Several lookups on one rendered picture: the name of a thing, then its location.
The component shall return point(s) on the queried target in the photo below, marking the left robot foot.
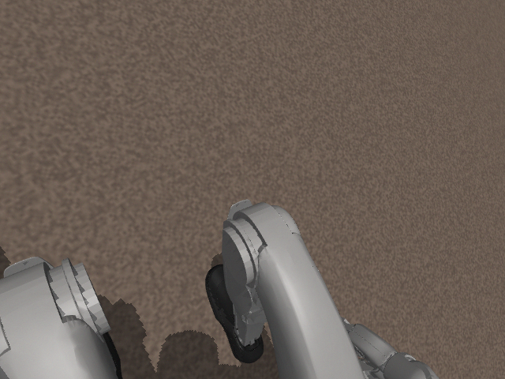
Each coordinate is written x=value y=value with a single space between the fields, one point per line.
x=114 y=354

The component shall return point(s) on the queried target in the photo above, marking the right robot hand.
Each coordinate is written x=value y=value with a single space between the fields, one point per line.
x=370 y=347

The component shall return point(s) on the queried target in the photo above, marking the right robot foot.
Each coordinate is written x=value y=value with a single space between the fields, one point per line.
x=223 y=310

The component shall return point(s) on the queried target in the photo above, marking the right robot arm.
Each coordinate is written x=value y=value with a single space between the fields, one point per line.
x=404 y=366

